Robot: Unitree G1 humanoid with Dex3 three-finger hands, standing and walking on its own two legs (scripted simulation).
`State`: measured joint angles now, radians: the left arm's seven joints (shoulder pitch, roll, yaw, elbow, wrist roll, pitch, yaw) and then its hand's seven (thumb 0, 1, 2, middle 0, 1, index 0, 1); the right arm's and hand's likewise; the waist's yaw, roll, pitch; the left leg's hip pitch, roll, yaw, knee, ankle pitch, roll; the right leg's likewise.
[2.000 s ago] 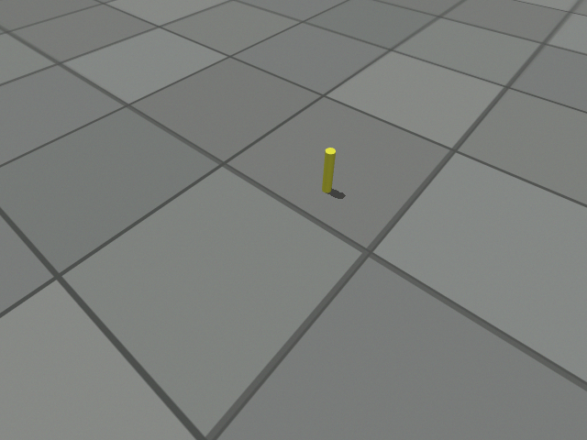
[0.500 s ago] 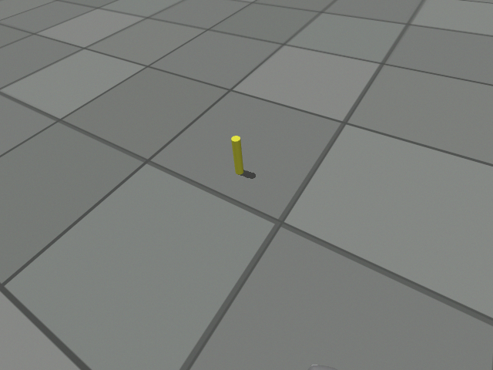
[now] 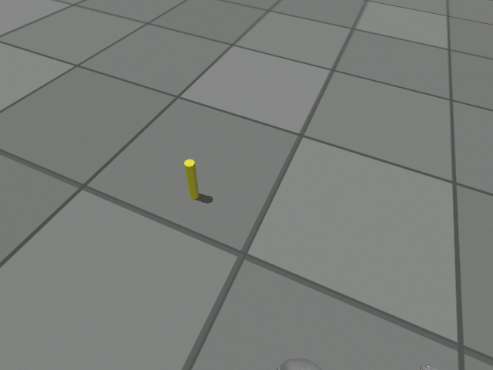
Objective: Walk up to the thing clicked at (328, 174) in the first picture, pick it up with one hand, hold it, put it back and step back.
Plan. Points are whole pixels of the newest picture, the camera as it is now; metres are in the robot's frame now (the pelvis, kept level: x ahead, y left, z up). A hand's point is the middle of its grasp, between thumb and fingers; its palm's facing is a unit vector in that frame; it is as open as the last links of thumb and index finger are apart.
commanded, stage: walk up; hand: left
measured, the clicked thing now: (192, 180) +1.01 +0.27 -0.64
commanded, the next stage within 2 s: none
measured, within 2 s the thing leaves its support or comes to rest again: neither
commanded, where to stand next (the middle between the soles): +0.64 +0.00 m, yaw -2 degrees
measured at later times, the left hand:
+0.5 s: hand (124, 288) +0.28 +0.26 -0.12, palm faces -0.06 -0.92 -0.40, open 7.4 cm
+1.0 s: hand (144, 201) +0.50 +0.27 -0.13, palm faces -0.12 -0.90 -0.41, open 7.4 cm
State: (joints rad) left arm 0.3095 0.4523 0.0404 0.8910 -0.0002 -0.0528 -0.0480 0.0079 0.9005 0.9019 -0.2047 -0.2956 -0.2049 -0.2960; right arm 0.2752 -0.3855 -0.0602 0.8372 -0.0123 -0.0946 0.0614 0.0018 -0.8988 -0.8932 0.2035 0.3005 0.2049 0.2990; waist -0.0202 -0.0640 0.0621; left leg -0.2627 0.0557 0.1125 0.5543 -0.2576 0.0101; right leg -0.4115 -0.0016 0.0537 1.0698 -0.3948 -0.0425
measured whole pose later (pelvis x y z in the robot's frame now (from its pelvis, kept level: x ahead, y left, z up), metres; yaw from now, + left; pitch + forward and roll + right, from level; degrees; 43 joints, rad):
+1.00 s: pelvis +0.41 -0.01 -0.01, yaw -3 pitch -2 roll +1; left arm 0.28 0.43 0.06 0.89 0.01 -0.08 -0.06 0.01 0.90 0.90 -0.20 -0.30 -0.21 -0.30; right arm 0.38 -0.44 -0.04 0.84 -0.01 -0.05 0.06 0.00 -0.90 -0.89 0.21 0.30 0.21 0.30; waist -0.03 0.02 0.07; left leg -0.19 0.07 0.09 0.65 -0.42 0.00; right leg -0.39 -0.05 -0.06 0.59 -0.18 -0.03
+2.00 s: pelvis +0.60 +0.00 +0.00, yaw -4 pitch -2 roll +1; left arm 0.07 0.35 -0.01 1.06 -0.01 -0.01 -0.01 0.00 0.90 0.90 -0.21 -0.30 -0.21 -0.30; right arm 0.11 -0.36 0.03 1.08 0.01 -0.02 0.02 0.00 -0.90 -0.89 0.20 0.30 0.20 0.30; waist -0.01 0.01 0.08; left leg -0.24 0.05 0.06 0.52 -0.25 -0.02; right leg -0.26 -0.03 -0.03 0.55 -0.25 0.00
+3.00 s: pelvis +0.62 +0.02 +0.02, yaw -3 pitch -2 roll +0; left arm 0.08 0.34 0.01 1.17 0.01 -0.01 -0.01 0.00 0.90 0.90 -0.20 -0.30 -0.20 -0.30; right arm 0.07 -0.34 0.00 1.15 -0.01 -0.01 0.01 0.00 -0.90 -0.89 0.20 0.30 0.20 0.30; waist 0.00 0.00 0.04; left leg -0.11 0.03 0.06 0.31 -0.17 -0.01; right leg -0.12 -0.04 -0.04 0.31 -0.16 0.02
